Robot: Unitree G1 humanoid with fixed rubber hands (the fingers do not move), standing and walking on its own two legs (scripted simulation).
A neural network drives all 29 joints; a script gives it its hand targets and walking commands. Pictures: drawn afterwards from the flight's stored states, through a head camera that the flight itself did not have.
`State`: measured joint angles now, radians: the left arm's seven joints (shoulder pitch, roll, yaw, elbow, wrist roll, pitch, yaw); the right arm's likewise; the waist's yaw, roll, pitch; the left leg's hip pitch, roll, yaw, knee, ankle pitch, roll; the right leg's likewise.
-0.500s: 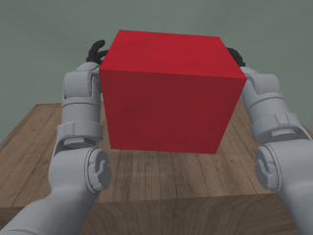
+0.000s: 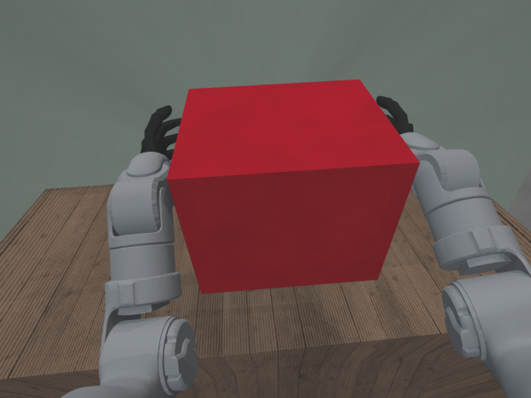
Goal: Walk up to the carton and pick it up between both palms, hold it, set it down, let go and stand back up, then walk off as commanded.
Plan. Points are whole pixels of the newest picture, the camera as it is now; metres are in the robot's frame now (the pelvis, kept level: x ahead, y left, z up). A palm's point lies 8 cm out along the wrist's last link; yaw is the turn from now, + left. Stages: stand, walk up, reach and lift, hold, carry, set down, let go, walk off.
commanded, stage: hold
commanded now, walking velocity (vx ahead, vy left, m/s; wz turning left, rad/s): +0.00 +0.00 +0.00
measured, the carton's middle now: (282, 183) +0.33 -0.01 +0.24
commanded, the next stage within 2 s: none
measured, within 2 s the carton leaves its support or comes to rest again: neither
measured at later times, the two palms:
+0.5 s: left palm (151, 139) +0.37 +0.16 +0.29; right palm (389, 134) +0.37 -0.17 +0.28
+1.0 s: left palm (164, 157) +0.35 +0.14 +0.27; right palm (403, 149) +0.36 -0.19 +0.27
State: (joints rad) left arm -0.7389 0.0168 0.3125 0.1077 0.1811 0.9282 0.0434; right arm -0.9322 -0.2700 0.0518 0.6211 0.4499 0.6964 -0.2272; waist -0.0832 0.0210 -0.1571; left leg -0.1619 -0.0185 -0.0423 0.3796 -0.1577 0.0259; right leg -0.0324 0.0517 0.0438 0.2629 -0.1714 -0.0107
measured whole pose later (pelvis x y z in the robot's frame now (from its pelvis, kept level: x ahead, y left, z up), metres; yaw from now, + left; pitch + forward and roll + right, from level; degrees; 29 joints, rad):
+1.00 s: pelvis +0.00 +0.00 +0.00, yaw -1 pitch -4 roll -1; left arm -0.79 0.02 0.33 0.19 0.18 0.92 0.05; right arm -0.94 -0.28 0.06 0.67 0.44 0.69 -0.21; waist -0.07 0.03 -0.17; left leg -0.15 -0.01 -0.03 0.37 -0.16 0.02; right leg -0.03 0.06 0.06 0.26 -0.17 -0.02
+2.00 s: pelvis -0.01 +0.00 +0.00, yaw -1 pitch -3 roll -2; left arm -0.84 0.03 0.33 0.26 0.19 0.90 0.06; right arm -0.96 -0.26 0.02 0.72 0.41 0.68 -0.19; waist -0.06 0.00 -0.18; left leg -0.18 0.00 -0.03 0.37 -0.14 0.02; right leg -0.07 0.07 0.06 0.27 -0.15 -0.02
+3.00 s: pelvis -0.02 -0.01 +0.00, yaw -2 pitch -2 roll -1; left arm -0.92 0.06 0.35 0.39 0.18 0.87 0.06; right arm -1.02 -0.25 0.01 0.81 0.38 0.66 -0.18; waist -0.04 0.00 -0.20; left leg -0.22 0.00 -0.03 0.37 -0.13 0.01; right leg -0.12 0.07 0.07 0.29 -0.14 -0.02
